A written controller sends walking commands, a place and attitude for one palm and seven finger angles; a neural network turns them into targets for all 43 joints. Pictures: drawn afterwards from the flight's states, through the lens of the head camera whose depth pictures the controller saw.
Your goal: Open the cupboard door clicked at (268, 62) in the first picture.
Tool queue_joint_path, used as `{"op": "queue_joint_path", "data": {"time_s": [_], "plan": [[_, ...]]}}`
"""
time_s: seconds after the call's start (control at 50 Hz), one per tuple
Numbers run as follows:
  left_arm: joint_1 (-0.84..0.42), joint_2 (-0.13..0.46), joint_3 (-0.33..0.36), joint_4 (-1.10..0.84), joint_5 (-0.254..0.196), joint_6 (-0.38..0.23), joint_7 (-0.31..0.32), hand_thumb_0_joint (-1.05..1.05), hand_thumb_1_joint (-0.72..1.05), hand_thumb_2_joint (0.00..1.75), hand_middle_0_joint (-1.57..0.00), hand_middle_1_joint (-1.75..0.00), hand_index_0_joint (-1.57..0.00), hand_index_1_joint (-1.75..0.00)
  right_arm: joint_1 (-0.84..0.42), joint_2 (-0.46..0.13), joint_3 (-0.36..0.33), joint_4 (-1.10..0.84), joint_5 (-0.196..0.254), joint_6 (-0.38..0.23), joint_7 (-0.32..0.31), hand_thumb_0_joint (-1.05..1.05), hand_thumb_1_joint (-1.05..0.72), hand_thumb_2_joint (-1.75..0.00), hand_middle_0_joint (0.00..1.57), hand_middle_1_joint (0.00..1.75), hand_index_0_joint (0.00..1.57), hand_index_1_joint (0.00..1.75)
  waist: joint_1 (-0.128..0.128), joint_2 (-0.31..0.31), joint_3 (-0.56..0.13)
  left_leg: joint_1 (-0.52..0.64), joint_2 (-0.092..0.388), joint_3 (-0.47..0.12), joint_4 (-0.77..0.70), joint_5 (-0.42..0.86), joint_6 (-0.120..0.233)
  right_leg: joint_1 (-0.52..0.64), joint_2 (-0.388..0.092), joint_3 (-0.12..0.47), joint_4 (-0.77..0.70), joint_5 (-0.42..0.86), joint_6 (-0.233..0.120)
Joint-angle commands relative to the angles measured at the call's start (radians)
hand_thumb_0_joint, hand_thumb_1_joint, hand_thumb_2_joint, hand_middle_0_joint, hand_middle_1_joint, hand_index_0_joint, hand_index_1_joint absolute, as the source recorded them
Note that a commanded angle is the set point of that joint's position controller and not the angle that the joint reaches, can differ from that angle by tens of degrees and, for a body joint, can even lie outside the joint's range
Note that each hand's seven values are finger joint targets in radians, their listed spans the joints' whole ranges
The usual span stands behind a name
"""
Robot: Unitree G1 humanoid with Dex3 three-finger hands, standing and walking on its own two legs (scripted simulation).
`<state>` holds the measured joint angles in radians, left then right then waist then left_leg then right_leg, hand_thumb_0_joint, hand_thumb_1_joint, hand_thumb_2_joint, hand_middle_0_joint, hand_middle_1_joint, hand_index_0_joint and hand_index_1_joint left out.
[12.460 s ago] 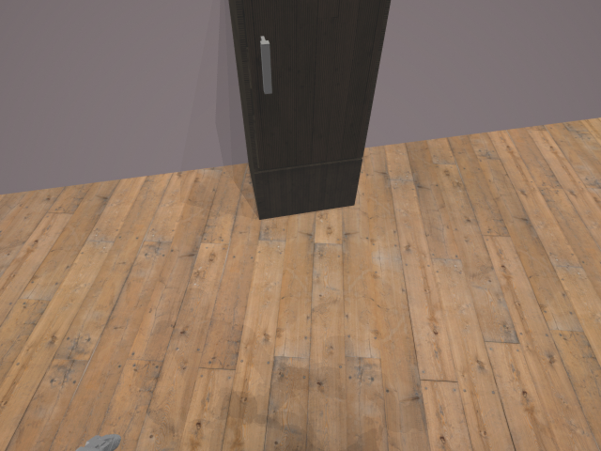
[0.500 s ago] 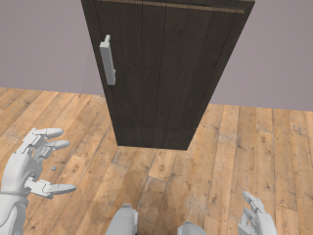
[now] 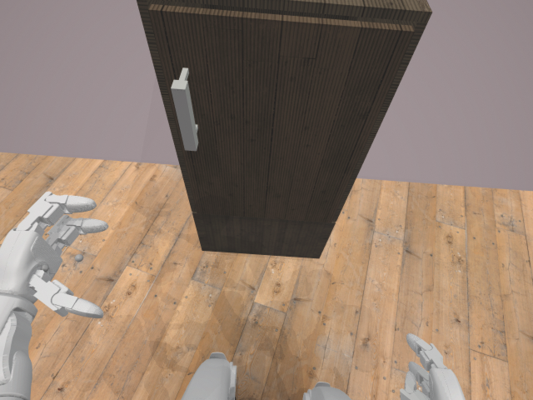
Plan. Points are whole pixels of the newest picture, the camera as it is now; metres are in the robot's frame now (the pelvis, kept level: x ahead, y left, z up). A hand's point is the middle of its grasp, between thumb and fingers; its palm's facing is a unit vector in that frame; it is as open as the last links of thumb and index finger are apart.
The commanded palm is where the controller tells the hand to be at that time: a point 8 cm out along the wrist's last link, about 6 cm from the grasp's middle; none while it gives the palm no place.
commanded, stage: raise the hand with hooked fingers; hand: left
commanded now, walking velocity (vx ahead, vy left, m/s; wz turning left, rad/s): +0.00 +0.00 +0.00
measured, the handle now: (188, 111) +0.60 +0.19 +0.04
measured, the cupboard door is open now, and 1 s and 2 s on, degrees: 0 0 0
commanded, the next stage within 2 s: move the hooked fingers beside the handle in 0.48 s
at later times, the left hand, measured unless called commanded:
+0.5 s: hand (93, 255) +0.29 +0.26 +0.06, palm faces +0.02 -1.00 -0.04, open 14.0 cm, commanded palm +0.26 +0.30 +0.06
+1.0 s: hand (118, 212) +0.36 +0.25 +0.05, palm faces +0.01 -1.00 -0.02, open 14.0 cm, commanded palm +0.33 +0.30 +0.05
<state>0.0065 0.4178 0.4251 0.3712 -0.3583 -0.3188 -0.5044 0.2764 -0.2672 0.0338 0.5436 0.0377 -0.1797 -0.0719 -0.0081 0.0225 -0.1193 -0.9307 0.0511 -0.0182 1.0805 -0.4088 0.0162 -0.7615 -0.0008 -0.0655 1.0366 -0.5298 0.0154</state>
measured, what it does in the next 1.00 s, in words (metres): stands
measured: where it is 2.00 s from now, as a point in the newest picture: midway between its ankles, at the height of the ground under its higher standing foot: outside the picture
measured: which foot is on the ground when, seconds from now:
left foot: down 0.00-1.00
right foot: down 0.00-1.00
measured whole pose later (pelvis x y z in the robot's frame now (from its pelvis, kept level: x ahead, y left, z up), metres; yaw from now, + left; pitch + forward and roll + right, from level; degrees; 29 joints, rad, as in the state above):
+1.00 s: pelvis +0.00 -0.01 +0.00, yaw -1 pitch +16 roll -3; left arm -0.29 0.44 0.42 0.64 -0.29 -0.33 -0.47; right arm 0.28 -0.27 0.03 0.58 0.04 -0.12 -0.08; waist -0.04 0.02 -0.12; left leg -0.97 0.06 -0.01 1.09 -0.41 0.00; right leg -0.82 0.01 -0.06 1.07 -0.54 0.00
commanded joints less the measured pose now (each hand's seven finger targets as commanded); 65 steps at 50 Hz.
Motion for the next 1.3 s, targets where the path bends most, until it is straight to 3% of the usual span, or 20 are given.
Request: {"op": "queue_joint_path", "data": {"time_s": [0.0, 0.16, 0.22, 0.32, 0.34, 0.42, 0.56, 0.62, 0.66, 0.68, 0.72, 0.76, 0.8, 0.84, 0.94, 1.06, 1.12, 1.18, 1.24, 1.28], "plan": [[-0.142, 0.224, 0.086, -0.155, -0.037, -0.053, -0.015, 0.00, -0.50, 0.30, -0.30, -1.20, -0.30, -1.20, -0.003, -0.160, -0.080, -0.131, 0.003, -0.041, -0.015, 0.00, -0.90, -0.90, 0.20, 0.30, 0.20, 0.30, -0.001, 0.086, -0.261, 0.368, -0.027, -0.032, -0.171, 0.154, 0.006, -0.033, 0.050, -0.002, -0.154, 0.176, -0.040], [-0.139, 0.240, 0.110, -0.155, -0.044, -0.078, -0.008, 0.00, -0.50, 0.30, -0.30, -1.20, -0.30, -1.20, 0.003, -0.158, -0.085, -0.134, 0.003, -0.031, -0.006, 0.00, -0.90, -0.90, 0.20, 0.30, 0.20, 0.30, 0.003, 0.061, -0.279, 0.339, -0.032, -0.014, -0.149, 0.193, 0.011, 0.001, 0.051, 0.013, -0.145, 0.229, -0.036], [-0.166, 0.260, 0.115, -0.187, -0.037, -0.098, 0.002, 0.00, -0.50, 0.30, -0.30, -1.20, -0.30, -1.20, 0.002, -0.156, -0.085, -0.128, 0.000, -0.031, -0.008, 0.00, -0.90, -0.90, 0.20, 0.30, 0.20, 0.30, 0.004, 0.106, -0.286, 0.350, -0.032, -0.015, -0.145, 0.189, 0.012, -0.005, 0.051, 0.018, -0.141, 0.218, -0.041], [-0.150, 0.245, 0.109, -0.162, -0.044, -0.097, -0.004, 0.00, -0.50, 0.30, -0.30, -1.20, -0.30, -1.20, 0.002, -0.154, -0.085, -0.124, 0.003, -0.026, -0.011, 0.00, -0.90, -0.90, 0.20, 0.30, 0.20, 0.30, -0.003, 0.060, -0.286, 0.332, -0.033, -0.006, -0.133, 0.200, 0.016, 0.020, 0.049, 0.030, -0.148, 0.253, -0.033], [-0.154, 0.248, 0.110, -0.158, -0.040, -0.096, -0.006, 0.00, -0.50, 0.30, -0.30, -1.20, -0.30, -1.20, -0.001, -0.154, -0.084, -0.122, 0.004, -0.025, -0.011, 0.00, -0.90, -0.90, 0.20, 0.30, 0.20, 0.30, 0.001, 0.075, -0.295, 0.332, -0.034, -0.004, -0.135, 0.201, 0.014, 0.019, 0.046, 0.031, -0.144, 0.254, -0.032], [-0.171, 0.241, 0.099, -0.140, -0.043, -0.092, -0.012, 0.00, -0.50, 0.30, -0.30, -1.20, -0.30, -1.20, -0.006, -0.153, -0.082, -0.124, 0.004, -0.022, -0.015, 0.00, -0.90, -0.90, 0.20, 0.30, 0.20, 0.30, -0.007, 0.061, -0.259, 0.311, -0.034, -0.005, -0.133, 0.166, 0.017, 0.006, 0.047, 0.036, -0.156, 0.219, -0.033], [-0.177, 0.237, 0.093, -0.137, -0.043, -0.095, -0.016, 0.00, -0.50, 0.30, -0.30, -1.20, -0.30, -1.20, -0.017, -0.150, -0.078, -0.129, 0.007, -0.021, -0.020, 0.00, -0.90, -0.90, 0.20, 0.30, 0.20, 0.30, -0.007, 0.055, -0.263, 0.307, -0.034, -0.002, -0.137, 0.137, 0.018, 0.007, 0.043, 0.045, -0.166, 0.186, -0.028], [-0.295, 0.262, 0.096, -0.112, -0.030, -0.105, -0.008, 0.00, -0.50, 0.30, -0.30, -1.20, -0.30, -1.20, -0.008, -0.154, -0.075, -0.104, 0.003, -0.024, -0.028, 0.00, -0.90, -0.90, 0.20, 0.30, 0.20, 0.30, -0.021, 0.068, -0.255, 0.298, -0.030, -0.010, -0.120, 0.130, 0.016, -0.019, 0.044, 0.042, -0.149, 0.175, -0.034], [-0.353, 0.243, 0.075, -0.075, -0.024, -0.105, -0.008, 0.00, -0.50, 0.30, -0.30, -1.20, -0.30, -1.20, -0.007, -0.155, -0.075, -0.091, 0.004, -0.025, -0.030, 0.00, -0.90, -0.90, 0.20, 0.30, 0.20, 0.30, -0.034, 0.054, -0.260, 0.302, -0.028, -0.011, -0.117, 0.117, 0.018, -0.037, 0.042, 0.046, -0.153, 0.164, -0.029], [-0.372, 0.259, 0.081, -0.059, -0.016, -0.106, -0.009, 0.00, -0.50, 0.30, -0.30, -1.20, -0.30, -1.20, -0.003, -0.158, -0.075, -0.083, 0.003, -0.026, -0.033, 0.00, -0.90, -0.90, 0.20, 0.30, 0.20, 0.30, -0.031, 0.071, -0.269, 0.308, -0.028, -0.014, -0.117, 0.121, 0.016, -0.042, 0.041, 0.044, -0.148, 0.164, -0.032], [-0.413, 0.234, 0.041, -0.072, -0.005, -0.105, -0.013, 0.00, -0.50, 0.30, -0.30, -1.20, -0.30, -1.20, 0.000, -0.157, -0.076, -0.085, 0.002, -0.028, -0.032, 0.00, -0.90, -0.90, 0.20, 0.30, 0.20, 0.30, -0.032, 0.109, -0.297, 0.340, -0.028, -0.021, -0.118, 0.137, 0.016, -0.053, 0.042, 0.036, -0.135, 0.173, -0.039], [-0.433, 0.238, 0.036, -0.041, 0.007, -0.094, -0.008, 0.00, -0.50, 0.30, -0.30, -1.20, -0.30, -1.20, 0.005, -0.159, -0.077, -0.077, 0.003, -0.022, -0.031, 0.00, -0.90, -0.90, 0.20, 0.30, 0.20, 0.30, -0.032, 0.088, -0.304, 0.355, -0.025, -0.026, -0.128, 0.142, 0.015, -0.057, 0.041, 0.030, -0.140, 0.180, -0.036], [-0.456, 0.246, 0.037, -0.019, 0.018, -0.079, 0.004, 0.00, -0.50, 0.30, -0.30, -1.20, -0.30, -1.20, 0.006, -0.159, -0.077, -0.076, 0.003, -0.016, -0.029, 0.00, -0.90, -0.90, 0.20, 0.30, 0.20, 0.30, -0.029, 0.108, -0.305, 0.357, -0.025, -0.025, -0.133, 0.136, 0.014, -0.063, 0.039, 0.028, -0.141, 0.171, -0.038], [-0.466, 0.282, 0.078, 0.032, 0.025, -0.068, 0.022, 0.00, -0.50, 0.30, -0.30, -1.20, -0.30, -1.20, 0.017, -0.163, -0.077, -0.073, 0.001, -0.003, -0.027, 0.00, -0.90, -0.90, 0.20, 0.30, 0.20, 0.30, -0.025, 0.054, -0.311, 0.327, -0.025, -0.020, -0.128, 0.146, 0.016, -0.039, 0.041, 0.031, -0.141, 0.186, -0.035], [-0.535, 0.308, 0.091, 0.085, 0.053, -0.077, 0.047, 0.00, -0.50, 0.30, -0.30, -1.20, -0.30, -1.20, 0.037, -0.160, -0.078, -0.074, -0.002, 0.024, -0.017, 0.00, -0.90, -0.90, 0.20, 0.30, 0.20, 0.30, -0.021, 0.082, -0.335, 0.331, -0.023, -0.016, -0.127, 0.177, 0.011, -0.032, 0.042, 0.028, -0.127, 0.215, -0.037], [-0.574, 0.301, 0.082, 0.124, 0.058, -0.097, 0.044, 0.00, -0.50, 0.30, -0.30, -1.20, -0.30, -1.20, 0.064, -0.165, -0.087, -0.058, -0.004, 0.051, -0.006, 0.00, -0.90, -0.90, 0.20, 0.30, 0.20, 0.30, -0.033, 0.087, -0.370, 0.361, -0.020, -0.016, -0.115, 0.235, 0.012, -0.041, 0.046, 0.027, -0.120, 0.270, -0.036], [-0.650, 0.306, 0.078, 0.190, 0.066, -0.095, 0.044, 0.00, -0.50, 0.30, -0.30, -1.20, -0.30, -1.20, 0.081, -0.169, -0.088, -0.043, -0.004, 0.066, -0.007, 0.00, -0.90, -0.90, 0.20, 0.30, 0.20, 0.30, -0.052, 0.051, -0.335, 0.327, -0.019, -0.016, -0.102, 0.214, 0.017, -0.063, 0.049, 0.028, -0.118, 0.259, -0.036], [-0.756, 0.307, 0.056, 0.226, 0.088, -0.108, 0.048, 0.00, -0.50, 0.30, -0.30, -1.20, -0.30, -1.20, 0.092, -0.172, -0.088, -0.029, -0.006, 0.078, -0.007, 0.00, -0.90, -0.90, 0.20, 0.30, 0.20, 0.30, -0.066, 0.086, -0.340, 0.348, -0.015, -0.026, -0.101, 0.202, 0.013, -0.113, 0.046, 0.024, -0.112, 0.227, -0.036], [-0.834, 0.364, 0.092, 0.281, 0.097, -0.129, 0.050, 0.00, -0.50, 0.30, -0.30, -1.20, -0.30, -1.20, 0.108, -0.178, -0.088, -0.012, -0.009, 0.088, -0.011, 0.00, -0.90, -0.90, 0.20, 0.30, 0.20, 0.30, -0.070, 0.073, -0.375, 0.338, -0.013, -0.024, -0.082, 0.203, 0.016, -0.107, 0.048, 0.034, -0.104, 0.230, -0.036], [-0.854, 0.391, 0.106, 0.296, 0.111, -0.139, 0.047, 0.00, -0.50, 0.30, -0.30, -1.20, -0.30, -1.20, 0.116, -0.178, -0.089, -0.007, -0.013, 0.096, -0.009, 0.00, -0.90, -0.90, 0.20, 0.30, 0.20, 0.30, -0.059, 0.123, -0.415, 0.358, -0.012, -0.025, -0.075, 0.230, 0.012, -0.111, 0.045, 0.034, -0.090, 0.243, -0.039]]}}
